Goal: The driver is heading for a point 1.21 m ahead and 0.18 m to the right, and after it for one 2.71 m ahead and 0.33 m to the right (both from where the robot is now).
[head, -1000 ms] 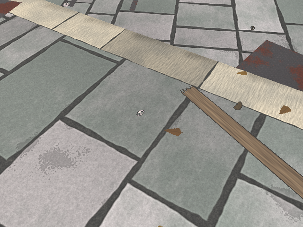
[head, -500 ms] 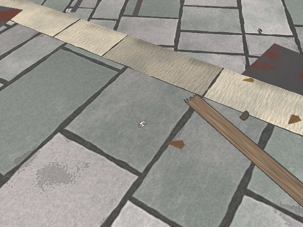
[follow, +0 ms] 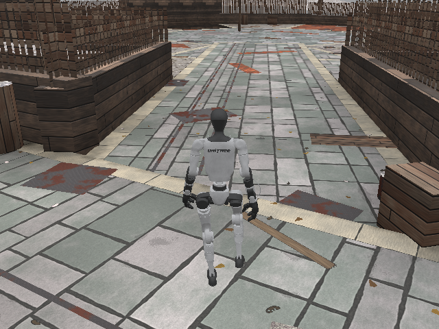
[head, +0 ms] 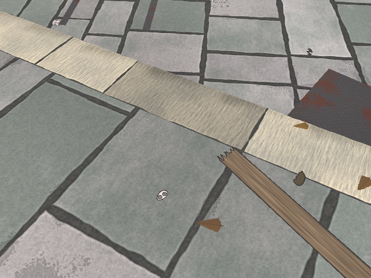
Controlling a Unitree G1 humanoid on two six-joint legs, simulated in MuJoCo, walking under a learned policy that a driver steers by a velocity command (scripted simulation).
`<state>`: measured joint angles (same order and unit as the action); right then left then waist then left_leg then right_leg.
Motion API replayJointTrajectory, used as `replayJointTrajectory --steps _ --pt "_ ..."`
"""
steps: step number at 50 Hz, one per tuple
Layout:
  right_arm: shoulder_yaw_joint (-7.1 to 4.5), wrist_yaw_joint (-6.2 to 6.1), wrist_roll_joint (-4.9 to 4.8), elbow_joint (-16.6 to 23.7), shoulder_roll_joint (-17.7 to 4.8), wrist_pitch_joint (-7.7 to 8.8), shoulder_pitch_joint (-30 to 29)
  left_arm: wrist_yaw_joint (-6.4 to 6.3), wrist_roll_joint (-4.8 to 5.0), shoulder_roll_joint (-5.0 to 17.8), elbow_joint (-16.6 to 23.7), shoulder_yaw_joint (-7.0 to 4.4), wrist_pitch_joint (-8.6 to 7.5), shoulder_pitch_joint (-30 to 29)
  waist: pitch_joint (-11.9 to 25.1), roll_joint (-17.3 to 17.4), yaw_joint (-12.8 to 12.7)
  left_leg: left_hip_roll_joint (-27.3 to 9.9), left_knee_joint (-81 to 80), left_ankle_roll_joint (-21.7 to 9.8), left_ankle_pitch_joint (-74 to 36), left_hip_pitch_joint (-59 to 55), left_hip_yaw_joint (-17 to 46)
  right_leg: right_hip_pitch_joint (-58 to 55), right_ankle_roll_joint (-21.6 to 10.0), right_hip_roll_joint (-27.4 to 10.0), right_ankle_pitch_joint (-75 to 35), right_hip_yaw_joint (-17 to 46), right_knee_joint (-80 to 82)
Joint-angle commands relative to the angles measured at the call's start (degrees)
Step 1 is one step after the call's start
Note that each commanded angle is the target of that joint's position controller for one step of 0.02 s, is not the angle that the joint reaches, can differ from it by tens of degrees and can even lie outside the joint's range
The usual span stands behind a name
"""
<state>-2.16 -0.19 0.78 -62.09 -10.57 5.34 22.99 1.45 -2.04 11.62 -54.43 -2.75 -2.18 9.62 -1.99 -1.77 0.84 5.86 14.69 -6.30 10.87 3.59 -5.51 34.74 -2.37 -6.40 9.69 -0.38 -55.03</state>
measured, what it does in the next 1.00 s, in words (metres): walks ahead: right foot, then left foot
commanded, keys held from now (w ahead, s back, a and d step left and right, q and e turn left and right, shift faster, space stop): w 0.98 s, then w+e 0.02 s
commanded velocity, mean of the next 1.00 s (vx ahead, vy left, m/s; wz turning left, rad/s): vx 0.50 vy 0.00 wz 0.00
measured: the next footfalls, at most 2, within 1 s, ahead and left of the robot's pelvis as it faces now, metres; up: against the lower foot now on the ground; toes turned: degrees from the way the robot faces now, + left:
right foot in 0.26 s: +0.33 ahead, -0.12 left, +0.00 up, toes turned -4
left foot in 0.80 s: +0.63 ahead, +0.06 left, +0.00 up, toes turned +5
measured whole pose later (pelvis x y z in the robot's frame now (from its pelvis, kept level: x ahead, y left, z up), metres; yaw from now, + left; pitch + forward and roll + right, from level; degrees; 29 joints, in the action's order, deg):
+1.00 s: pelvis +0.57 +0.00 +0.00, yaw +0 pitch -1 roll +0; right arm -3.2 0.0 0.8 -57.9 -11.5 5.1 16.8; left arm 1.0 -1.9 12.4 -56.4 -3.6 -3.1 14.5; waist -2.7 -1.8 -0.2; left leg 3.6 20.1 -5.9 9.5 10.5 -6.2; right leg 27.7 -3.7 -3.7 15.9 0.0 -63.0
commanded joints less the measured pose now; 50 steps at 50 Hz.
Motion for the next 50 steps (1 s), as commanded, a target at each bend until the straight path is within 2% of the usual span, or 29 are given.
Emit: replayJointTrajectory --steps 1,5,8,10,11,12,13,14,15,16,17,18,19,20,22,25,30,35,37,38,39,40,41,42,43,44,45,47,50 --pt "-0.56 -0.11 -0.1 2.6 -5.9 0.92 1.3 0.42 0.42 1.6 3.7 -0.1 0.02 -4.0 -5.0 4.0 -0.4 -15.2 -10.0 -6.4 -10.8 4.5 10.5 1.6 1.2 0.1 -6.6 -1.9 8.7" --pt "-0.46 -0.38 0.0 1.4 -6.2 0.97 6.0 0.43 0.86 1.4 6.1 0.21 -0.26 -11.0 -4.6 4.6 2.0 -15.8 -8.1 -5.7 -18.7 -2.4 8.7 1.1 0.6 2.2 -9.9 -3.9 17.4" --pt "-0.6 -0.91 0.59 0.6 -6.8 0.68 7.6 0.29 0.79 2.3 7.7 -0.03 -0.75 -13.7 -4.8 5.0 2.4 -17.9 -4.9 -5.5 -25.7 -9.0 8.6 1.7 -1.1 3.3 -6.7 -4.1 21.0" --pt "-0.83 -1.22 0.82 0.6 -7.6 0.57 6.3 -0.01 0.78 3.0 7.5 -0.46 -1.26 -11.3 -3.5 5.7 0.4 -18.3 0.1 -4.4 -37.6 -10.8 7.3 -3.7 -3.0 5.3 -2.2 -5.1 23.5" --pt "-1.01 -1.3 0.88 0.6 -8.3 0.51 5.5 -0.4 0.73 3.9 6.2 -0.97 -1.55 -6.9 -1.1 6.3 -1.5 -18.0 5.5 -3.6 -45.8 -10.8 6.6 -9.7 -4.0 7.2 -0.1 -5.8 24.6" --pt "-1.1 -1.2 0.68 0.7 -8.7 0.27 4.6 -0.88 0.54 4.8 3.4 -1.67 -2.01 1.6 3.2 5.4 -5.3 -16.5 15.0 -2.6 -48.9 -9.3 5.0 -19.5 -5.3 9.0 -1.5 -6.8 28.1" --pt "-0.78 -1.05 0.21 1.4 -7.9 0.3 4.0 -1.5 -0.49 7.5 0.4 -2.77 -2.57 11.8 8.9 4.1 -9.0 -14.4 27.6 -1.5 -39.1 -0.3 3.7 -34.5 -7.4 4.8 -2.0 -2.3 28.8" --pt "0.5 -0.26 -2.25 3.6 -2.3 0.36 8.5 -1.95 -2.0 14.4 -0.5 -4.56 -2.7 20.2 18.5 -7.2 -9.0 -7.0 50.5 1.5 -11.1 19.9 -0.1 -54.3 -14.4 -13.5 3.8 22.6 30.3" --pt "-0.6 -0.18 -1.54 2.9 -5.2 0.33 8.7 -1.21 -0.25 13.7 -0.8 -4.55 -1.75 18.3 21.0 -7.2 -7.9 -1.4 61.5 1.3 18.1 28.6 5.9 -54.5 -17.4 -18.2 4.2 39.6 38.5" --pt "-1.35 -0.26 -0.57 4.3 -7.0 0.06 3.2 -0.99 0.94 11.3 0.1 -3.84 -1.54 11.0 11.0 -2.5 -5.0 -5.7 63.2 0.6 13.3 32.8 8.7 -45.9 -15.4 -15.4 7.7 30.6 39.4" --pt "-1.16 0.02 -0.21 5.5 -6.1 0.4 -0.5 -0.76 1.13 7.4 1.0 -2.75 -1.87 6.4 5.0 0.0 -3.8 -7.9 60.0 0.5 8.7 32.5 8.6 -37.4 -13.7 -13.2 5.2 23.8 41.8" --pt "-1.19 0.17 0.07 5.5 -5.0 0.17 -1.6 -0.77 0.99 5.0 0.7 -2.04 -2.28 4.6 1.5 0.4 -2.0 -9.7 56.4 0.6 6.4 30.4 8.3 -31.6 -11.4 -10.3 1.5 18.3 43.7" --pt "-1.18 0.4 1.03 5.5 -4.2 -0.61 -1.1 -1.0 1.22 3.2 -0.2 -1.41 -2.64 4.5 0.0 -0.6 -0.3 -10.7 53.5 1.1 5.3 27.5 8.2 -27.2 -9.7 -7.9 -1.9 14.1 44.9" --pt "-1.03 0.77 1.42 5.0 -3.0 -1.41 0.1 -1.14 1.15 2.5 -0.9 -1.1 -3.02 5.5 0.1 -1.1 0.6 -10.9 52.0 1.6 4.7 25.4 7.7 -25.4 -9.1 -6.8 -4.3 11.5 45.5" --pt "-1.1 1.28 1.64 5.6 -2.5 -2.36 -0.9 -1.3 1.27 3.8 -2.4 -1.24 -3.84 8.9 -0.2 -1.0 1.2 -11.1 50.0 2.6 3.4 26.2 6.4 -25.0 -9.5 -5.9 -10.2 8.8 46.2" --pt "-1.13 1.65 1.56 8.5 -3.2 -2.98 -8.5 -1.32 1.29 5.2 -3.3 -1.31 -4.07 11.9 -2.5 -1.1 0.5 -12.4 43.9 4.1 -2.2 32.1 4.9 -26.2 -9.8 -4.9 -12.0 6.0 48.3" --pt "-0.27 1.92 0.63 12.6 -2.5 -2.72 -20.2 -1.39 1.32 5.1 -4.4 -0.8 -4.03 16.6 -3.8 -1.7 -2.4 -11.1 27.3 5.0 -10.5 31.8 1.9 -29.8 -8.7 -3.2 -18.2 2.3 48.5" --pt "-0.37 1.67 0.52 15.0 -3.8 -2.18 -25.8 -2.17 0.72 5.9 -6.2 -0.88 -3.63 20.3 -4.6 -2.2 -3.8 -9.3 19.6 2.6 -8.0 31.8 1.1 -39.2 -8.8 -6.3 -24.6 2.2 45.4" --pt "-0.79 1.43 0.54 14.9 -4.5 -1.65 -23.7 -2.54 0.45 6.6 -6.3 -1.1 -3.43 19.0 -3.6 -2.4 -2.0 -7.6 17.1 0.7 -3.6 27.3 0.5 -41.2 -7.9 -6.9 -34.2 1.2 41.0" --pt "-1.24 1.1 0.6 13.7 -5.1 -1.34 -19.7 -2.65 0.37 7.2 -6.3 -1.25 -3.32 18.1 -1.5 -2.8 -0.2 -5.8 15.9 -0.3 -1.5 21.7 -0.2 -41.3 -7.2 -6.7 -41.8 0.5 36.1" --pt "-1.9 0.69 0.81 11.0 -5.9 -0.86 -11.7 -2.58 0.51 7.4 -6.2 -1.3 -3.05 17.1 2.4 -1.8 3.3 -3.8 12.5 -1.5 -2.7 12.5 -1.2 -40.0 -6.3 -5.1 -45.1 -0.9 26.9" --pt "-2.96 0.11 1.77 7.9 -8.4 -0.22 -1.6 -2.43 0.86 6.6 -5.5 -0.95 -2.97 16.7 8.3 0.2 6.9 -7.3 11.7 -3.6 -3.4 -2.0 2.6 -31.8 -5.2 -2.7 -36.4 -2.5 14.4" --pt "-4.45 -0.42 3.14 7.0 -14.4 0.02 6.4 -1.85 2.79 2.3 -3.3 0.14 -2.98 19.8 16.6 10.0 7.3 -23.8 9.3 -8.7 3.5 -18.9 25.1 -14.3 -2.7 3.9 -10.3 -6.0 -6.5" --pt "-4.81 0.23 1.46 6.9 -15.4 -1.03 5.0 -1.59 2.86 3.8 -3.8 -0.76 -2.98 22.0 20.1 14.5 5.5 -30.5 1.1 -13.3 3.7 -21.9 45.0 -3.2 -2.5 11.0 20.6 -0.6 -19.4" --pt "-4.18 0.46 0.16 7.9 -12.8 -1.43 -2.0 -1.71 1.82 6.1 -2.9 -1.47 -2.63 16.8 11.3 7.4 3.0 -27.9 0.6 -11.4 7.2 -14.5 36.8 1.2 -3.2 6.5 16.0 3.2 -21.6" --pt "-3.05 0.66 -0.05 8.7 -8.7 -1.11 -6.5 -1.39 1.42 5.1 -1.8 -1.23 -2.96 12.5 4.7 4.2 2.1 -25.5 -1.4 -9.9 5.3 -6.0 29.5 1.5 -3.2 4.4 11.3 3.1 -19.0" --pt "-2.3 0.66 0.17 8.6 -6.3 -0.72 -8.6 -1.22 1.27 3.8 -1.8 -1.16 -2.86 11.3 1.3 3.2 0.2 -22.5 -3.5 -7.4 1.9 -0.1 23.9 -0.7 -3.1 2.4 8.5 2.9 -15.0" --pt "-1.36 0.19 0.0 7.0 -3.8 0.09 -7.7 -0.58 -0.15 2.1 -2.4 -1.03 -1.37 12.9 0.2 5.0 -2.4 -18.8 -5.3 -5.1 -4.7 5.5 17.1 -5.6 -1.9 1.0 6.5 2.4 -10.4" --pt "-1.69 -0.07 -0.14 5.5 -6.1 1.15 -3.6 0.11 -0.17 1.8 -1.3 -1.13 0.04 10.4 -0.4 4.7 -3.1 -17.9 -6.9 -5.6 -11.1 5.3 12.7 -3.1 -0.5 0.8 3.3 1.0 -7.6"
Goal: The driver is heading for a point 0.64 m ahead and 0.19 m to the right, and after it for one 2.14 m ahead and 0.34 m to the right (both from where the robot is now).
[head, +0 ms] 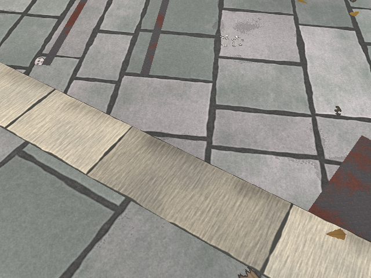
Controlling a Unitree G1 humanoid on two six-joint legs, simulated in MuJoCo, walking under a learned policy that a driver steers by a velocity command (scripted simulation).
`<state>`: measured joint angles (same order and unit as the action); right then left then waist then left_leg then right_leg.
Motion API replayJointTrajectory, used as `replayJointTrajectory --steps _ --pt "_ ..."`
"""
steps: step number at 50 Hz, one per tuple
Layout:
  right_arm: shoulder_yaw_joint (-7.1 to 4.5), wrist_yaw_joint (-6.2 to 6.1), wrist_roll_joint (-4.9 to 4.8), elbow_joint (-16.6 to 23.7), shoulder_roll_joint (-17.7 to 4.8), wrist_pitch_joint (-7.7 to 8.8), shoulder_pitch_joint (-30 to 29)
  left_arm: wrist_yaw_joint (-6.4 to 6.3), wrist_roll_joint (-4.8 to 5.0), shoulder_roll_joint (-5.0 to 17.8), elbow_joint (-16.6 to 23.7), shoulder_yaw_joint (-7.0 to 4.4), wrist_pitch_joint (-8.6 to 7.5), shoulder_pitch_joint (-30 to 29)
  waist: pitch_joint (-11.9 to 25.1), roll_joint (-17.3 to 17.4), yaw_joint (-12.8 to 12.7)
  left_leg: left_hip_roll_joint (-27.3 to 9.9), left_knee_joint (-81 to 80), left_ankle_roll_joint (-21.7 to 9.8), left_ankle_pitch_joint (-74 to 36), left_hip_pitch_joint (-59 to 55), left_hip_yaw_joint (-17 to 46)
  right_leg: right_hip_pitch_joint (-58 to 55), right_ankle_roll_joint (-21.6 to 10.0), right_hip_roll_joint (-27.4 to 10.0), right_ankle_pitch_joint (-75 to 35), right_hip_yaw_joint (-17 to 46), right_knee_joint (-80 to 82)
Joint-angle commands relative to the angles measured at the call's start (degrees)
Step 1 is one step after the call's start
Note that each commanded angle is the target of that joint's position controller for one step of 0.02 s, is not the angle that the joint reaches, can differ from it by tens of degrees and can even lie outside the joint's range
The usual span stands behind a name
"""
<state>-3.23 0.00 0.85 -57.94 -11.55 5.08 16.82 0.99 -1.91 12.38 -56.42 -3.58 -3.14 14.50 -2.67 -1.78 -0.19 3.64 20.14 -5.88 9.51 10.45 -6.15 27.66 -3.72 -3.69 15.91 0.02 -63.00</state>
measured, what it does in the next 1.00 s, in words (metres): walks ahead, turning right: right foot, then left foot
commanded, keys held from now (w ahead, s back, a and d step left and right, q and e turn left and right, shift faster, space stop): w+e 0.80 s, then w+q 0.20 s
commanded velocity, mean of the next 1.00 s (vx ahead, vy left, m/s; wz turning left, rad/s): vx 0.50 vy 0.00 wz -0.39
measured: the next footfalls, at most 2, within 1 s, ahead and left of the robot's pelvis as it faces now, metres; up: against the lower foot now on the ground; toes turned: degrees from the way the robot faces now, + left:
right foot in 0.36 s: +0.34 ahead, -0.11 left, +0.00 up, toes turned -14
left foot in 0.92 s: +0.70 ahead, -0.08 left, +0.00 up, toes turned -27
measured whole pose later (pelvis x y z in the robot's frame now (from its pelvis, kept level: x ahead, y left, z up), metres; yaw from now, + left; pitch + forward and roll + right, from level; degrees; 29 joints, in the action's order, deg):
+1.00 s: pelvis +0.55 -0.10 -0.02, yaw -26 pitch +0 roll +0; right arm -2.1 0.5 1.1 -43.9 -14.5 3.2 7.9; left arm -0.2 -1.3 16.5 -50.3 -3.9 -3.1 22.8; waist -2.5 -1.2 -2.5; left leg 3.6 32.9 -4.3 9.8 23.3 -1.4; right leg 10.8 -4.9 6.9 24.4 5.8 -60.6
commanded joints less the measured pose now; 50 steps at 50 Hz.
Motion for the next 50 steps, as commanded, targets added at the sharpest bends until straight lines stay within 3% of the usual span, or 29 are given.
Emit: replayJointTrajectory --steps 1,6,12,15,17,18,19,20,21,22,23,25,27,29,32,40,43,44,45,46,47,48,49,50 --pt "-0.74 -0.31 -0.07 1.2 -5.8 1.54 3.5 0.68 -0.14 1.2 1.4 -0.27 1.31 3.3 -0.5 4.6 -1.7 -15.7 -13.4 -5.8 -9.3 -1.9 12.0 6.0 1.2 -2.2 -5.0 0.6 1.8" --pt "-0.11 -0.54 0.07 0.5 -4.8 1.67 7.3 1.09 0.66 1.2 5.3 0.19 1.31 -7.2 -3.2 4.8 0.5 -14.3 -14.8 -3.2 -13.4 -4.9 4.9 10.8 1.5 -1.0 -14.8 0.3 13.9" --pt "0.01 -1.71 0.37 -1.3 -5.2 1.54 12.3 1.38 0.38 0.5 9.2 1.16 0.82 -15.7 -4.4 4.8 2.8 -16.6 -11.3 -2.2 -26.6 -14.7 -1.1 9.8 -1.2 0.9 -15.2 -5.6 26.1" --pt "-0.45 -2.46 0.56 -1.2 -7.2 1.01 11.0 1.1 0.14 1.6 9.2 0.5 0.59 -12.5 -1.5 6.5 0.5 -17.7 -1.8 -1.4 -49.5 -19.0 -4.1 3.4 -4.4 4.9 -7.7 -8.9 28.3" --pt "-0.94 -2.54 0.76 -0.6 -8.8 0.08 9.7 0.75 -0.08 3.6 6.7 -0.75 0.35 -3.1 4.2 7.6 -3.4 -18.0 13.8 -1.1 -57.3 -18.8 -5.5 -6.8 -7.3 8.7 -3.2 -10.2 30.3" --pt "-1.11 -2.35 0.33 0.3 -9.4 -0.24 8.7 0.5 -0.73 5.7 4.4 -1.86 0.0 4.8 8.1 6.3 -7.1 -17.1 26.3 0.1 -49.4 -12.4 -6.5 -18.4 -9.4 8.5 -5.3 -7.5 34.9" --pt "-0.69 -1.95 0.0 2.9 -7.8 -0.01 7.8 -0.18 -1.3 11.2 3.6 -3.63 -0.05 11.7 14.0 0.0 -9.8 -14.3 45.5 1.8 -25.8 0.9 -7.2 -31.8 -13.6 -4.0 -3.6 8.8 36.0" --pt "-0.38 -0.72 -1.1 6.8 -4.2 0.51 8.7 -0.13 -0.22 15.3 4.8 -4.5 0.73 8.8 17.8 -12.4 -5.0 0.2 64.7 4.7 21.3 24.5 -1.1 -44.8 -23.5 -17.6 -8.2 41.7 44.5" --pt "-0.81 -0.46 0.04 7.9 -7.4 1.03 2.6 -0.27 1.35 13.9 4.7 -4.25 1.5 7.6 13.5 -1.4 -5.7 -4.1 65.1 3.8 16.2 31.0 8.4 -41.8 -21.7 -15.5 -7.3 36.4 46.4" --pt "-0.6 -0.25 -0.47 9.4 -6.9 1.81 -0.5 -0.7 1.34 11.3 5.0 -3.55 1.57 4.5 7.6 0.4 -4.5 -6.4 61.9 3.6 11.4 32.2 8.4 -35.2 -19.6 -14.4 -9.8 29.6 47.3" --pt "-0.65 -0.42 -0.45 9.0 -6.7 2.03 -0.1 -0.78 1.16 8.4 5.0 -2.8 1.38 2.3 3.2 5.0 -1.8 -8.4 56.3 3.8 9.0 29.2 8.2 -27.8 -16.8 -11.7 -16.1 24.5 48.7" --pt "-0.47 -0.34 1.43 9.3 -5.5 -0.12 1.1 -1.38 1.59 6.5 5.6 -1.95 0.55 0.0 2.3 4.0 1.5 -10.0 49.8 5.6 8.5 22.9 8.5 -20.1 -13.9 -6.4 -22.9 17.0 49.6" --pt "-0.46 0.08 2.01 10.2 -4.9 -2.06 0.7 -1.37 1.95 7.7 5.5 -2.04 -0.48 1.9 2.5 2.5 2.1 -10.0 45.9 7.1 8.1 22.1 7.3 -18.3 -13.7 -4.2 -27.2 14.7 49.9" --pt "-0.37 0.36 2.02 12.1 -5.0 -2.94 -3.0 -1.33 1.92 9.5 5.7 -2.43 -0.7 4.0 1.8 1.3 1.5 -9.9 41.3 8.4 4.5 24.1 6.2 -17.4 -13.1 -2.9 -27.2 14.0 50.8" --pt "-0.33 0.52 1.73 15.4 -5.7 -3.34 -11.0 -1.25 1.98 9.8 6.0 -2.4 -0.36 8.1 0.3 -0.3 -1.3 -9.6 33.3 9.4 -2.0 28.7 5.9 -20.2 -11.0 -2.2 -27.1 15.3 50.9" --pt "0.95 1.25 0.84 21.5 -6.4 -2.45 -23.4 -1.96 1.04 11.0 7.5 -2.44 0.37 14.5 0.1 -2.1 -5.7 -5.3 18.7 7.7 -6.1 30.6 6.4 -30.7 -10.0 -3.2 -32.9 20.1 45.2" --pt "0.87 1.37 0.72 20.2 -7.2 -1.67 -17.7 -2.48 1.02 11.2 7.7 -2.12 -0.15 12.6 0.7 -3.4 -2.8 -3.9 11.0 4.2 -5.6 18.3 4.9 -29.4 -7.3 -4.3 -38.5 17.9 43.6" --pt "0.21 0.93 0.65 18.8 -8.6 -1.53 -13.1 -2.46 1.01 12.0 7.7 -2.23 -0.53 12.0 2.2 -3.8 -0.9 -2.3 10.4 2.8 -3.1 11.7 4.1 -29.1 -6.2 -4.2 -46.5 16.9 39.9" --pt "-0.5 0.35 0.61 16.3 -9.7 -1.21 -5.2 -2.25 0.91 12.6 7.6 -2.32 -0.71 11.0 5.7 -2.2 2.9 -0.7 7.6 1.3 -2.8 3.3 3.1 -29.2 -4.9 -2.1 -51.2 14.1 31.0" --pt "-1.25 -0.33 1.09 14.4 -11.7 -0.7 3.6 -1.97 0.9 11.6 8.1 -2.05 -0.94 10.7 10.9 -0.1 6.8 -5.4 6.9 -0.9 -0.8 -8.8 8.1 -23.0 -3.8 0.6 -42.5 11.6 18.0" --pt "-2.19 -0.83 1.94 14.1 -16.8 -0.66 10.6 -1.53 1.68 6.8 9.9 -0.97 -1.27 14.0 18.7 9.3 6.8 -19.8 5.3 -5.8 5.7 -21.0 30.0 -11.7 -1.7 7.1 -16.0 7.1 -1.3" --pt "-2.88 -0.11 0.51 12.2 -18.0 -1.83 9.0 -0.93 1.8 7.7 9.7 -1.26 -1.24 19.2 19.4 19.7 2.3 -25.8 -4.6 -12.0 8.0 -24.8 54.4 2.3 -0.4 13.4 13.6 6.2 -11.2" --pt "-2.15 0.48 -0.61 13.8 -13.4 -2.43 2.3 -1.08 -0.18 9.9 9.7 -1.23 -0.99 14.9 8.5 10.5 0.8 -23.8 -5.3 -12.0 16.4 -17.3 50.0 8.8 -1.0 7.9 10.0 6.9 -14.1" --pt "-1.4 0.74 -0.65 14.7 -10.0 -2.38 -1.2 -0.7 -0.49 10.0 11.1 -1.11 -1.25 8.0 2.9 4.4 1.6 -21.1 -5.5 -10.9 11.7 -10.2 40.7 9.1 -0.6 5.4 5.3 6.0 -11.8"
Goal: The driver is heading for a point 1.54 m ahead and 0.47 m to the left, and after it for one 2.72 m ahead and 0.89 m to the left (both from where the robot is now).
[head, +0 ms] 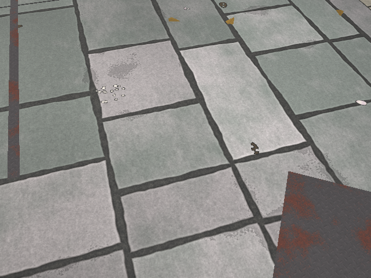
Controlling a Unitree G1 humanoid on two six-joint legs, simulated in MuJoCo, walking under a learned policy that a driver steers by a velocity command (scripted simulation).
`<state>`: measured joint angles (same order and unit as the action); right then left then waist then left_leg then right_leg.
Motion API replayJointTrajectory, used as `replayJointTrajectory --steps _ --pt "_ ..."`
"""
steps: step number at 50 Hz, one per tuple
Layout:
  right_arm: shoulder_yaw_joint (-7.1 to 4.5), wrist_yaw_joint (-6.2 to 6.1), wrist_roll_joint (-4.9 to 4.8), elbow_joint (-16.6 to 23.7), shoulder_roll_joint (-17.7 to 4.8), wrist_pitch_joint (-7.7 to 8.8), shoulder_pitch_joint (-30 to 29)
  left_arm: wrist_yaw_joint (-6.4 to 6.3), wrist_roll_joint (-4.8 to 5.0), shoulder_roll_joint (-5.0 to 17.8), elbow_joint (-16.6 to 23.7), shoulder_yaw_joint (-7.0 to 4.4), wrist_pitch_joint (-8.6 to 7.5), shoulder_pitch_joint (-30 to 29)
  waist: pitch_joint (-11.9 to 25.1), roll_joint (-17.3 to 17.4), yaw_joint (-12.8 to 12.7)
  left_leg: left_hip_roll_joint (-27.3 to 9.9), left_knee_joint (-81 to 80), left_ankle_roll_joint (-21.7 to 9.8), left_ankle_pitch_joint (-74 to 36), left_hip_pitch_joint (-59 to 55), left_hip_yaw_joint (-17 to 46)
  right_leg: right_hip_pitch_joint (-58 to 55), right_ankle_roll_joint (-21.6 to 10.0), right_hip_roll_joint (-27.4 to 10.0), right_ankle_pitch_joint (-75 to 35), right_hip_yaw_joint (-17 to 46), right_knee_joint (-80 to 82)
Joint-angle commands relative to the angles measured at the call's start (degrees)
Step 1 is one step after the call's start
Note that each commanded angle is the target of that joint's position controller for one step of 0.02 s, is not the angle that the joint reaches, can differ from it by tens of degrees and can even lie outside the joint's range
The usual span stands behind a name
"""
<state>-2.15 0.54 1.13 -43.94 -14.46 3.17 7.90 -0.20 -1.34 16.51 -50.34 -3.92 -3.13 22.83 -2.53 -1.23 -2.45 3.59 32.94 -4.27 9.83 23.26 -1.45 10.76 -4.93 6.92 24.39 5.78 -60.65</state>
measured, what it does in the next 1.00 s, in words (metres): walks ahead, turning left: right foot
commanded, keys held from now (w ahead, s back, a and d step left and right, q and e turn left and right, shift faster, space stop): w+q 0.94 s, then w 0.06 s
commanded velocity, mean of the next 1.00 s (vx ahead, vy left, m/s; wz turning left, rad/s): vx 0.50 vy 0.00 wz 0.47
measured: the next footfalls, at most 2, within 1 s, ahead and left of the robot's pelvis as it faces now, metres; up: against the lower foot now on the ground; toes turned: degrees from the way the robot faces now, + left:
right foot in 0.42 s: +0.30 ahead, -0.08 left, +0.00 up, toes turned +14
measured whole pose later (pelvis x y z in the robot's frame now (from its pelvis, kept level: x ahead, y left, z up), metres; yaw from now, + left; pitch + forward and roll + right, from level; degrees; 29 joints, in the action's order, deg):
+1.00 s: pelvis +0.49 +0.13 -0.08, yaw +31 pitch +1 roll -3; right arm -1.9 3.1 3.7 -43.9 -13.9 0.9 -1.5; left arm -1.7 -2.0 12.7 -56.0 -0.4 -5.0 33.0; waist -3.6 3.7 -5.6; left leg -0.7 22.5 -8.2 -24.4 24.9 -4.8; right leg -8.7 1.5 -0.7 40.3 -15.9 -46.5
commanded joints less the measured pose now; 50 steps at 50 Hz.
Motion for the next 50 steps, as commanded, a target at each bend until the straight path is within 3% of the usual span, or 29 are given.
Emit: replayJointTrajectory --steps 1,4,6,9,11,13,14,16,17,18,19,20,21,22,23,24,25,28,32,34,37,38,39,40,41,44,47,49,50 --pt "-2.02 0.32 -0.42 0.3 -5.8 -0.3 6.8 0.75 -0.94 5.0 6.1 -0.55 -1.33 -2.8 0.5 2.1 2.7 -17.7 -19.0 -11.0 3.8 -18.2 30.3 24.6 1.0 -7.0 -5.4 -0.5 -10.3" --pt "-1.95 0.25 -0.93 -2.3 -6.3 1.09 10.4 1.02 -1.59 3.5 7.2 0.19 0.27 -2.5 2.3 5.4 0.6 -13.0 -19.4 -9.9 -13.6 -14.0 22.6 19.3 3.6 -9.0 -6.1 -2.2 -1.9" --pt "-2.39 0.04 -1.27 -3.2 -7.6 1.19 12.6 1.02 -1.47 3.0 8.2 0.65 0.89 -4.8 2.5 5.5 0.7 -12.0 -20.6 -10.8 -14.5 -13.0 20.7 20.0 5.2 -9.2 -6.9 -3.5 2.2" --pt "-2.84 -0.21 -1.58 -3.1 -8.8 0.69 14.1 1.35 -1.26 2.5 12.0 1.35 1.1 -14.7 -0.5 4.8 2.6 -9.2 -23.2 -9.4 -12.3 -9.0 18.6 19.7 6.7 -8.9 -15.4 -5.1 13.9" --pt "-3.34 -0.01 -1.38 -3.2 -9.6 0.41 14.8 1.67 -1.31 0.7 12.9 2.28 1.06 -17.1 1.3 6.4 3.4 -7.3 -22.0 -7.9 -17.4 -7.5 16.3 14.3 6.9 -6.9 -21.3 -6.7 17.6" --pt "-3.31 0.21 -0.84 -2.4 -9.4 0.23 15.1 1.56 -0.61 1.7 12.9 2.15 0.76 -17.1 3.7 6.4 3.8 -7.0 -20.0 -7.1 -22.3 -6.6 15.8 10.1 6.9 -5.5 -24.7 -7.9 15.3" --pt "-3.25 0.0 -0.14 -2.0 -9.3 0.26 15.5 1.5 -0.76 3.0 12.1 1.72 0.38 -15.7 5.2 7.0 3.6 -9.6 -17.2 -7.8 -25.9 -10.2 17.9 11.5 6.0 -7.1 -27.1 -5.6 10.3" --pt "-3.44 -0.47 0.01 -0.6 -9.8 -0.14 15.5 1.57 -1.28 4.6 13.1 1.5 -0.58 -17.2 4.4 4.8 3.9 -11.0 -13.2 -9.3 -26.1 -15.2 21.0 16.6 5.2 -7.8 -20.5 -4.1 10.8" --pt "-3.48 -0.59 -0.2 0.0 -10.0 -0.76 15.2 1.43 -0.42 3.9 14.0 1.87 -0.77 -18.1 2.6 3.8 4.0 -9.3 -13.0 -9.1 -22.1 -13.9 21.1 14.8 5.8 -5.5 -9.0 -5.9 18.3" --pt "-3.58 -0.87 0.24 0.5 -9.9 -1.26 14.4 1.33 -0.19 2.8 13.3 2.13 -0.96 -15.6 1.6 5.4 3.0 -8.6 -11.0 -8.4 -23.1 -12.0 22.6 9.1 5.8 -4.2 -6.3 -6.1 22.1" --pt "-3.73 -0.79 0.28 1.1 -10.3 -1.42 12.7 1.08 0.08 3.8 12.1 1.56 -1.17 -10.1 3.1 6.1 0.1 -7.9 -5.7 -7.4 -25.7 -11.6 23.4 3.2 5.4 -3.6 -6.1 -5.4 26.7" --pt "-3.72 -0.74 -0.47 1.5 -10.0 -1.33 11.0 0.61 -0.36 5.5 10.8 0.86 -1.88 -3.3 5.5 3.3 -4.2 -5.4 4.5 -5.7 -23.8 -9.3 21.6 -4.9 4.2 -5.4 -9.2 -3.3 34.4" --pt "-2.59 -0.57 -1.6 3.3 -4.9 -1.05 13.3 -0.37 -1.32 11.3 10.7 -0.49 -2.31 3.7 12.6 -7.0 -5.0 -1.7 21.9 -2.9 -6.1 -4.1 15.2 -15.3 0.5 -20.7 0.3 12.6 40.9" --pt "-2.02 -0.58 -1.69 4.3 -2.7 -0.7 21.2 -0.97 -0.41 14.4 12.0 -0.93 -1.84 0.4 12.0 -15.8 1.9 4.4 31.8 -1.4 23.7 11.9 8.6 -22.2 -6.3 -32.5 -11.4 34.2 44.3" --pt "-2.99 -1.25 -0.09 2.4 -8.2 -1.27 18.7 -0.85 0.13 10.1 11.6 -0.72 -1.57 -0.8 6.4 -8.1 1.2 -0.2 37.0 -1.6 20.4 18.6 7.0 -17.0 -10.2 -32.5 -15.0 35.6 43.3" --pt "-3.49 -0.87 0.17 2.0 -9.4 -1.75 14.0 -0.3 0.09 5.4 12.3 0.4 -1.83 -2.7 1.6 0.4 1.0 -2.4 38.6 -1.0 15.6 17.8 8.1 -11.7 -10.7 -30.0 -19.6 26.4 43.3" --pt "-3.31 -0.08 0.21 2.4 -8.4 -2.2 11.7 0.57 -0.03 3.9 12.1 0.71 -2.15 -4.1 0.1 1.7 1.8 -4.3 36.9 -0.3 12.7 16.8 8.0 -8.2 -9.0 -26.8 -23.9 18.5 44.6" --pt "-3.02 2.45 0.5 3.5 -7.1 -4.11 8.4 0.58 0.85 4.8 10.3 0.42 -2.72 -3.3 -1.4 -3.9 2.7 -5.9 31.8 1.5 6.0 14.8 6.1 -6.0 -4.3 -20.4 -36.2 4.8 47.5" --pt "-2.21 2.96 0.65 4.9 -5.4 -4.98 3.5 -0.2 0.88 5.7 7.3 -0.16 -1.97 1.6 0.1 -2.7 1.5 -5.6 28.7 2.4 -1.5 19.6 3.8 -11.1 -3.9 -19.3 -46.1 -4.1 47.4" --pt "-2.48 2.48 1.66 5.0 -6.0 -5.15 1.6 -0.42 0.13 5.9 6.3 -0.05 -2.11 4.4 1.6 -3.2 0.2 -5.7 31.6 0.7 -8.2 23.5 2.5 -15.5 -3.8 -19.7 -45.5 -6.8 43.7" --pt "-2.44 2.45 1.96 6.6 -5.3 -4.25 -5.3 -0.91 -0.05 4.1 3.2 0.55 -3.11 9.8 -2.4 -3.9 -1.9 -6.6 28.5 -0.9 -12.5 32.1 5.1 -19.7 -2.4 -20.7 -37.3 -6.7 42.1" --pt "-2.51 2.39 1.32 7.3 -5.5 -3.78 -8.6 -0.63 -0.36 4.2 3.1 0.63 -3.53 9.6 -4.4 -3.6 -2.5 -5.7 23.1 -0.7 -14.0 32.9 2.6 -18.4 -2.1 -18.8 -30.8 -8.2 43.3" --pt "-2.3 2.36 1.41 7.9 -5.1 -3.51 -11.7 -0.43 -0.8 4.0 2.3 0.75 -4.15 10.4 -5.9 -4.2 -3.3 -5.8 20.6 -0.8 -17.4 32.2 0.9 -17.2 -2.4 -18.7 -29.0 -8.6 43.5" --pt "-2.11 2.82 1.52 8.7 -5.2 -2.81 -13.7 -0.6 -0.72 4.1 1.4 0.83 -4.89 9.6 -7.2 -2.6 -1.8 -6.6 13.5 -0.7 -24.4 28.1 1.5 -13.7 -1.2 -18.1 -25.0 -10.1 44.7" --pt "-1.71 3.27 0.98 8.5 -3.9 -2.72 -14.4 -0.43 -1.02 4.2 1.4 0.92 -5.1 8.4 -7.4 -1.4 -1.8 -5.9 8.9 -0.9 -30.9 20.9 -1.6 -8.2 -0.8 -17.5 -20.4 -12.0 45.6" --pt "-1.02 4.73 0.32 5.4 -2.2 -2.7 -12.2 -0.59 -0.23 3.4 -0.3 1.58 -4.78 6.6 -6.9 -0.2 -0.7 -5.6 -2.2 -2.6 -43.7 6.6 -2.2 -4.4 0.3 -17.1 -17.4 -16.3 41.4" --pt "-0.74 3.26 2.4 2.6 -2.7 -2.66 -10.4 -1.36 0.13 4.0 -3.2 2.09 -3.32 9.8 -5.7 1.4 -0.8 -2.7 -8.2 -3.1 -37.9 2.0 -5.5 -11.6 0.8 -16.4 -29.2 -17.7 27.1" --pt "-1.19 1.57 3.07 -3.1 -3.6 -2.42 1.6 -2.33 -1.19 4.7 -5.5 2.01 -1.25 11.9 -0.6 -0.5 3.2 -3.2 -11.5 -4.8 -32.2 -7.2 -4.0 -15.1 -0.3 -17.0 -40.0 -16.0 7.0" --pt "-2.16 0.64 3.72 -7.0 -5.6 -1.9 11.4 -2.39 -1.05 5.2 -6.0 1.51 -0.34 10.4 2.0 0.5 8.1 -3.6 -15.8 -5.8 -31.7 -18.6 -3.6 -9.4 -0.3 -15.5 -38.0 -16.1 -8.9"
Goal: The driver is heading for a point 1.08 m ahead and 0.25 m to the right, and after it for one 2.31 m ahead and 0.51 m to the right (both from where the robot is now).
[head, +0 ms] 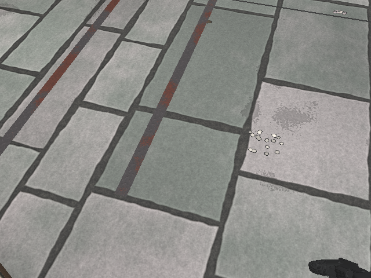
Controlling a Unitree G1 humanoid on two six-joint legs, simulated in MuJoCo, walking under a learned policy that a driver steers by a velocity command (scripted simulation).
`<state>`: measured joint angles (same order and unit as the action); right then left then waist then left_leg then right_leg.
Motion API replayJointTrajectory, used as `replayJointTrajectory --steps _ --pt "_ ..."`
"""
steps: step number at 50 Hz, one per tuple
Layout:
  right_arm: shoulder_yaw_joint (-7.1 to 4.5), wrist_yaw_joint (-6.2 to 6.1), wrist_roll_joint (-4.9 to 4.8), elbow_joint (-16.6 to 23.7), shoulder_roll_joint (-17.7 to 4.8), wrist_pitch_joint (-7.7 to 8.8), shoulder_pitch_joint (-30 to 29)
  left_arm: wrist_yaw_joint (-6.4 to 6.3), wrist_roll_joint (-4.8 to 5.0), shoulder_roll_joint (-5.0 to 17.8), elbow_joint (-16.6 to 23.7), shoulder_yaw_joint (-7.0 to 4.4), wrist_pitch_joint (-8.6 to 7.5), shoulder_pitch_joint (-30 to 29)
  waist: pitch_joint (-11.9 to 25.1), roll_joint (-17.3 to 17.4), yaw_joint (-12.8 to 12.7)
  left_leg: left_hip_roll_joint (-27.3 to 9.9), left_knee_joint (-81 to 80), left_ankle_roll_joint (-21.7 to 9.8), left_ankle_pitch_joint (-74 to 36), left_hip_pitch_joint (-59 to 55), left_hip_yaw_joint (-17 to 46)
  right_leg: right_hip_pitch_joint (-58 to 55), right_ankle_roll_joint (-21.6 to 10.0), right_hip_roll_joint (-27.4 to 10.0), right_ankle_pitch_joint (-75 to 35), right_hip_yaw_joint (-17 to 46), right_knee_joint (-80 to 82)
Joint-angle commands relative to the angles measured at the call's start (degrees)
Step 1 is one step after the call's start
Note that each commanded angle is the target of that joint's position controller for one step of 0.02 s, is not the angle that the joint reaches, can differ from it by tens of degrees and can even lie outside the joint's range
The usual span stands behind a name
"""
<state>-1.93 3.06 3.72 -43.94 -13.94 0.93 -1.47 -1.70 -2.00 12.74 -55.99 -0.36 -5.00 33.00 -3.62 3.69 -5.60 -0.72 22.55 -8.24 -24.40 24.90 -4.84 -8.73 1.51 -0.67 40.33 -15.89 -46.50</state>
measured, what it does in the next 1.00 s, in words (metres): goes down, turning right: left foot 0.15 m lower, then right foot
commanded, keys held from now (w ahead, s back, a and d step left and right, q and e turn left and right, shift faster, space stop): w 0.06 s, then w+e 0.94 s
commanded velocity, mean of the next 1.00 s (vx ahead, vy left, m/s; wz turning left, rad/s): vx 0.50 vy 0.00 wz -0.31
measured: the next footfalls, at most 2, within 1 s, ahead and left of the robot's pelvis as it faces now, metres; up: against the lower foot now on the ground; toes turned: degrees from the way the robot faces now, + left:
left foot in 0.02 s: +0.15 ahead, +0.06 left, -0.15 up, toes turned +5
right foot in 0.46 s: +0.43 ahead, -0.11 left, -0.15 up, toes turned -8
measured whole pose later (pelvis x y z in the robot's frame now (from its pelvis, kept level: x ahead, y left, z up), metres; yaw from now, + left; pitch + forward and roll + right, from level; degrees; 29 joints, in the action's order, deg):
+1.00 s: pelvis +0.57 -0.07 -0.06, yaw -23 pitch +2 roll +0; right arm -0.9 1.0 1.4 -43.2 -14.7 3.1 -0.3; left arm -0.4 -1.0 15.6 -53.1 -4.5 -2.4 27.2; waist -1.4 1.1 -5.8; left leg 0.1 30.5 0.6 7.0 28.8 1.3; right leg -1.8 -5.8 7.5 23.3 14.7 -21.2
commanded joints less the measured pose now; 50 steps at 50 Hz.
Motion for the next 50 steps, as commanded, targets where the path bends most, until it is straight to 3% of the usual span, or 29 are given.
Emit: replayJointTrajectory --steps 1,2,3,4,5,6,7,8,10,14,16,18,20,22,23,24,25,26,27,28,29,31,34,38,45,46,48,50 --pt "-3.87 -2.4 1.29 -10.0 -10.1 0.97 26.5 -0.4 0.77 8.2 0.1 -2.74 1.65 -1.3 5.7 4.5 13.5 -5.1 -4.1 -5.0 -7.9 -36.2 6.1 26.5 -5.1 -0.8 -15.9 3.3 -47.2" --pt "-4.72 -2.38 -0.37 -10.3 -15.5 1.51 30.8 0.02 2.09 5.1 2.6 -1.88 1.15 4.1 14.4 11.2 9.2 -17.1 22.4 -7.1 -45.9 -61.5 13.5 52.3 -5.0 -0.4 8.1 11.7 -58.6" --pt "-4.86 -1.82 -2.36 -9.4 -14.8 1.61 34.1 0.04 3.79 7.0 4.2 -1.73 0.45 1.2 25.4 4.3 13.5 -22.8 19.6 -11.8 -40.7 -67.6 23.0 58.8 -4.7 -2.1 1.7 18.7 -57.5" --pt "-4.1 -1.89 -2.71 -8.0 -12.0 1.36 30.2 0.4 3.43 9.2 4.6 -2.08 -0.02 -2.3 22.5 -2.9 12.3 -21.4 10.2 -10.4 -11.5 -59.2 23.2 59.7 -5.1 -4.8 -7.9 19.0 -46.6" --pt "-4.18 -3.2 -2.21 -8.1 -11.6 1.12 26.3 0.42 1.91 7.3 5.0 -1.94 0.06 -6.5 17.2 0.4 10.4 -22.0 2.3 -12.1 12.2 -48.2 27.4 61.1 -4.2 -4.2 -14.7 18.0 -45.0" --pt "-3.01 -3.94 -3.04 -7.5 -8.9 1.47 20.5 1.15 -0.06 7.1 5.3 -2.0 0.96 -10.0 10.0 -4.6 6.5 -19.3 -3.5 -10.8 15.6 -32.4 24.9 55.0 -2.0 -6.0 -19.4 18.0 -34.1" --pt "-2.57 -4.24 -3.82 -7.4 -7.8 2.16 17.9 1.77 -1.27 5.9 4.4 -2.18 2.35 -8.9 6.0 -4.5 3.6 -18.8 -6.6 -11.0 12.6 -19.5 22.3 45.6 -0.4 -6.6 -19.8 18.3 -27.8" --pt "-2.45 -4.17 -3.42 -8.1 -7.6 2.92 18.4 2.15 -1.19 4.5 3.3 -1.94 3.4 -8.3 3.9 -4.5 2.6 -17.8 -7.7 -10.7 10.2 -11.6 20.3 40.2 0.4 -7.0 -19.8 18.6 -24.8" --pt "-2.36 -3.64 -2.8 -9.4 -7.1 4.63 19.4 2.85 0.08 2.9 4.0 -1.82 3.59 -11.1 1.9 -3.5 2.3 -15.7 -8.8 -8.9 5.6 -6.9 15.2 38.5 -0.3 -7.2 -25.6 19.7 -19.0" --pt "-1.5 -2.98 -3.42 -10.3 -4.2 5.55 19.4 3.45 1.22 1.4 6.2 -1.45 1.96 -20.8 0.3 0.6 4.3 -8.6 -10.8 -2.8 8.1 -10.5 3.3 35.8 -4.1 -5.3 -42.3 16.1 1.1" --pt "-1.45 -3.04 -3.72 -11.3 -4.4 5.47 22.4 3.73 1.37 1.8 7.5 -1.53 1.88 -25.6 -0.6 0.3 6.0 -9.5 -12.0 -1.6 10.1 -15.4 2.0 36.1 -5.4 -3.6 -44.7 13.8 5.4" --pt "-1.44 -3.51 -3.15 -12.4 -5.3 4.9 24.7 3.97 0.93 2.0 8.7 -1.75 2.0 -28.6 -2.2 -1.2 6.7 -11.6 -10.8 -1.2 7.7 -21.6 1.2 38.3 -6.9 -2.2 -40.9 12.5 8.2" --pt "-1.61 -4.21 -2.38 -12.6 -7.1 4.5 24.9 4.11 0.38 2.3 9.1 -2.3 2.25 -28.6 -1.6 -0.9 6.0 -12.3 -5.0 -0.5 -5.3 -26.7 -0.7 36.7 -9.0 0.5 -33.7 10.4 10.1" --pt "-1.8 -4.62 -1.88 -12.2 -8.5 3.72 23.5 4.03 0.11 3.7 6.8 -3.38 2.15 -19.5 3.6 0.0 1.5 -12.1 9.8 0.4 -15.7 -27.7 -3.3 27.1 -11.4 4.5 -28.6 8.7 12.6" --pt "-1.68 -4.56 -2.02 -11.1 -8.7 3.42 22.6 3.72 -0.5 6.2 4.2 -4.63 1.86 -10.5 8.0 -1.1 -2.6 -10.8 23.2 2.0 -9.5 -21.5 -5.1 15.4 -13.7 4.1 -29.5 12.2 16.2" --pt "-0.92 -4.02 -3.17 -8.2 -5.8 3.7 23.2 2.85 -1.09 13.5 3.9 -6.76 1.93 -4.3 14.3 -10.3 -3.9 -5.4 45.6 4.6 14.1 -7.1 -8.0 2.4 -19.8 -10.3 -27.5 33.5 19.6" --pt "-1.26 -3.14 -3.35 -5.9 -5.4 4.1 23.2 3.26 0.75 15.8 4.3 -7.2 2.93 -6.4 19.0 -17.5 -0.7 5.7 58.8 5.9 54.7 10.7 0.9 -7.3 -26.5 -20.1 -29.9 61.2 29.2" --pt "-1.49 -3.03 -2.25 -5.0 -7.2 4.19 18.5 3.22 1.87 14.5 4.7 -6.97 3.33 -10.0 12.5 -9.3 0.0 1.0 58.8 5.2 50.9 16.8 7.4 -3.3 -24.6 -18.2 -26.0 54.4 29.6" --pt "-1.37 -2.85 -2.59 -4.4 -6.7 4.7 16.2 2.93 1.71 11.5 5.1 -6.17 3.49 -13.3 5.5 -6.1 1.2 -1.5 55.0 5.3 46.6 17.1 7.1 4.9 -22.4 -16.5 -27.3 47.5 30.6" --pt "-1.39 -2.88 -2.55 -4.8 -6.0 4.67 16.3 2.79 1.41 9.0 5.1 -5.49 3.53 -15.6 1.2 -3.1 3.9 -3.4 48.8 5.7 44.6 14.1 6.9 12.4 -19.4 -13.5 -31.5 42.4 32.1" --pt "-1.34 -2.99 -1.67 -4.6 -5.6 3.79 16.9 2.5 1.63 7.9 5.3 -5.11 3.24 -17.3 0.4 -3.7 6.0 -4.7 44.5 6.6 43.7 10.1 7.1 17.2 -17.5 -10.5 -35.9 38.3 32.8" --pt "-1.02 -2.9 -0.74 -4.9 -4.4 1.8 18.2 2.5 1.59 8.1 5.4 -5.09 2.2 -17.2 2.2 -5.6 7.2 -4.5 41.6 8.2 41.5 5.6 6.1 20.5 -17.1 -7.8 -43.2 34.4 33.5" --pt "-1.18 -2.64 -0.99 -3.0 -4.5 0.9 13.7 2.38 2.04 10.4 5.2 -5.76 1.63 -14.7 2.4 -5.8 6.5 -4.7 35.6 10.3 36.6 8.1 5.2 20.3 -16.6 -5.9 -44.9 32.4 34.9" --pt "-1.31 -2.63 -1.4 0.4 -5.0 0.79 4.4 1.93 2.21 10.5 4.7 -5.92 2.06 -9.1 1.3 -6.7 2.9 -4.6 27.6 12.1 30.0 15.1 5.7 14.4 -15.1 -5.7 -41.9 34.9 35.4" --pt "-0.29 -1.79 -2.06 4.7 -4.7 1.86 -5.4 1.26 1.06 10.7 4.7 -5.83 2.2 -4.0 0.5 -8.3 -0.2 -0.9 15.1 10.9 28.5 14.7 5.5 7.5 -14.8 -5.7 -51.6 37.5 30.0" --pt "-0.21 -1.78 -2.24 5.2 -5.0 2.15 -5.7 1.11 0.89 11.1 4.9 -5.9 2.22 -4.3 0.6 -8.6 -0.1 -0.3 13.1 10.4 29.0 12.9 5.7 7.2 -14.4 -6.0 -53.4 38.1 28.8" --pt "-0.47 -2.04 -2.55 4.8 -6.4 2.76 -1.7 0.77 0.79 12.1 5.9 -6.09 2.1 -6.8 1.3 -9.5 2.7 0.9 8.4 8.9 31.5 4.2 6.2 9.5 -12.3 -6.3 -56.5 39.3 26.1" --pt "-1.54 -3.04 -2.64 1.3 -9.0 3.63 10.5 1.32 1.14 13.4 7.0 -6.29 1.43 -10.6 6.5 -7.6 8.7 3.0 3.3 6.8 32.5 -14.0 5.2 14.2 -9.6 -3.0 -63.9 37.9 15.1"
Keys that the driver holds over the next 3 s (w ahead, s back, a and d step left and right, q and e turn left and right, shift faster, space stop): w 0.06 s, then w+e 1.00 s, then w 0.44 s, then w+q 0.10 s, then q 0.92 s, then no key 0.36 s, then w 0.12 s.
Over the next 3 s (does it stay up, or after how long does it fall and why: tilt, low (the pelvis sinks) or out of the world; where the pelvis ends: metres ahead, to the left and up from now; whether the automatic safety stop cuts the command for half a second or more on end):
stays up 0.98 -0.31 -0.04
